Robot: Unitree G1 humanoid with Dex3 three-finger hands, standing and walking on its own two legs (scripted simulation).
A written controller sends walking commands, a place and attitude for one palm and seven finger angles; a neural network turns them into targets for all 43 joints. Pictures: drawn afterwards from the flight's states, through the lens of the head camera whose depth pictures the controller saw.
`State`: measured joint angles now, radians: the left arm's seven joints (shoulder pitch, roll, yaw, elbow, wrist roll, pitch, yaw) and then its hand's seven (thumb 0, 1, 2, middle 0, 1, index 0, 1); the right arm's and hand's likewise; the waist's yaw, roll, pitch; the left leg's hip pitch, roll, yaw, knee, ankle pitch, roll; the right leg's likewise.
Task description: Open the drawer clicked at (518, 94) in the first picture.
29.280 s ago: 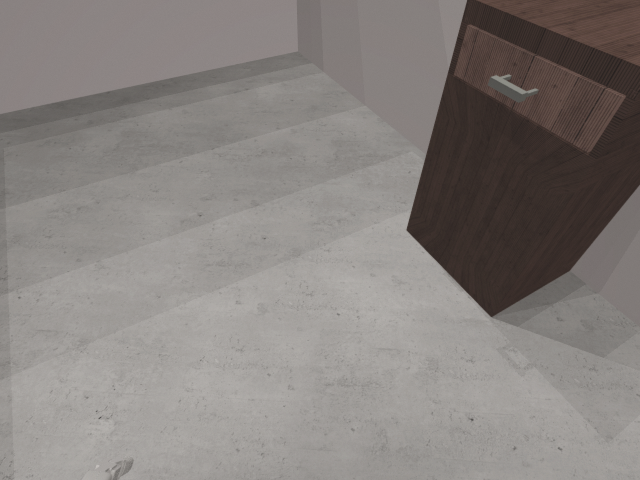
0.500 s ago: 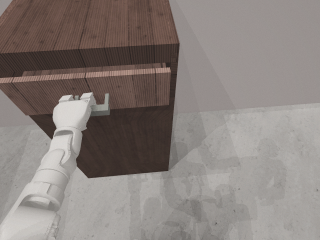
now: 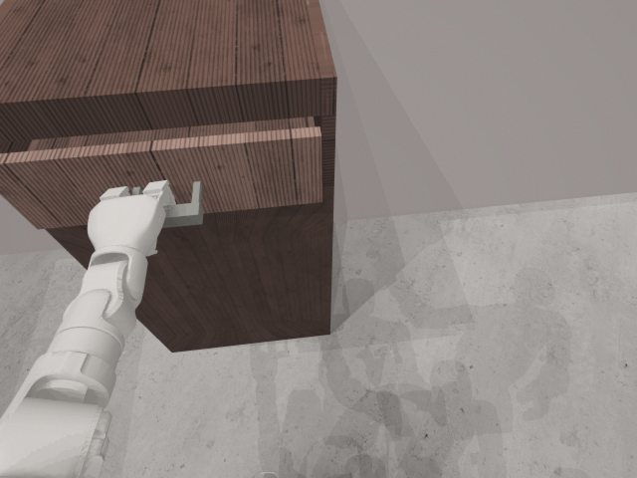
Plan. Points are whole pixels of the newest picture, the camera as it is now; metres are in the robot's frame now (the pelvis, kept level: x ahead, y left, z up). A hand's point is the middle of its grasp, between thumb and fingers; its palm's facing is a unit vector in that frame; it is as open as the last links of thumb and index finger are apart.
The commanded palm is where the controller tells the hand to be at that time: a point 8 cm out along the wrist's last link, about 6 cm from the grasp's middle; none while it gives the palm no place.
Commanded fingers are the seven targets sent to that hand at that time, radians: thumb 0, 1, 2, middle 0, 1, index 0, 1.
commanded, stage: pull the drawer open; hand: left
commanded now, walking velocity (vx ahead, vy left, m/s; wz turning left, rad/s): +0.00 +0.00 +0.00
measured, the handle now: (165, 204) +0.48 +0.22 +0.04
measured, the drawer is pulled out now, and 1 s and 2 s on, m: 0.04 0.25 0.30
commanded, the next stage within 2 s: open the thumb to release the handle in 1.64 s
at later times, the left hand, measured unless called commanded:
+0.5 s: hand (135, 321) +0.31 +0.23 +0.02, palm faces +0.01 -0.12 -0.99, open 5.4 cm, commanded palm +0.27 +0.22 +0.08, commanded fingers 0.00 0.90 0.90 -0.40 -1.35 -0.40 -1.35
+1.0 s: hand (119, 419) +0.20 +0.22 +0.02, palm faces -0.02 -0.13 -0.99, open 5.6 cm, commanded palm +0.16 +0.21 +0.08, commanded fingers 0.00 0.90 0.90 -0.40 -1.35 -0.40 -1.35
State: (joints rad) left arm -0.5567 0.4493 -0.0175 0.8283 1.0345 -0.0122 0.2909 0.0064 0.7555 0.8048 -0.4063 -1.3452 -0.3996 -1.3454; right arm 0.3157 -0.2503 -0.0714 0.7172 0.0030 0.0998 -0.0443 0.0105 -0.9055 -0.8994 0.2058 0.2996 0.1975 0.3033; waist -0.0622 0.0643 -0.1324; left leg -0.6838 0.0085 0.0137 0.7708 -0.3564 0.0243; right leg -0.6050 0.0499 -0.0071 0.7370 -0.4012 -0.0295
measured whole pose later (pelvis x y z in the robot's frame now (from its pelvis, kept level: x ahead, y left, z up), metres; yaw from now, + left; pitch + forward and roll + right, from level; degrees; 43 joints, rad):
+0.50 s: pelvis +0.01 +0.01 +0.01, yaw +1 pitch +10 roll -1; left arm 0.00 0.33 -0.14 0.21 1.01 0.15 0.31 0.01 0.76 0.79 -0.35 -1.35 -0.42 -1.35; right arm 0.13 -0.24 -0.04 0.62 0.00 0.08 -0.01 0.01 -0.91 -0.90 0.20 0.30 0.20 0.30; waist 0.02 0.07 -0.13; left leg -0.53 -0.02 0.02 0.72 -0.37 0.03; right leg -0.45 0.03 0.00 0.69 -0.42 -0.02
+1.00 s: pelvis +0.01 -0.01 +0.00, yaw +1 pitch +8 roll +0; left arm 0.46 0.35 -0.08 -0.16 1.00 0.09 0.32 0.02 0.75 0.78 -0.35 -1.33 -0.38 -1.32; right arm 0.12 -0.23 -0.01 0.59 -0.04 0.08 0.01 0.02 -0.91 -0.90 0.20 0.30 0.20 0.30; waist 0.06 0.06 -0.11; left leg -0.51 0.00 0.02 0.76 -0.38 0.01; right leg -0.45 0.04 0.00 0.76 -0.45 -0.05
